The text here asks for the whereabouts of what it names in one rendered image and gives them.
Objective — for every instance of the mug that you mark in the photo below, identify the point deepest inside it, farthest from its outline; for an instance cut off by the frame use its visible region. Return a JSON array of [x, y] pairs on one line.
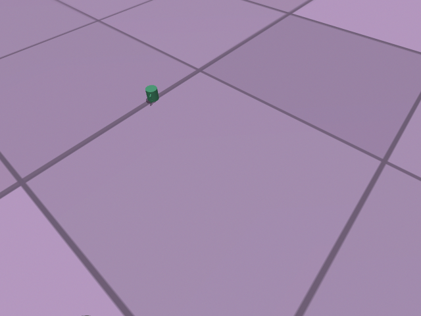
[[152, 93]]

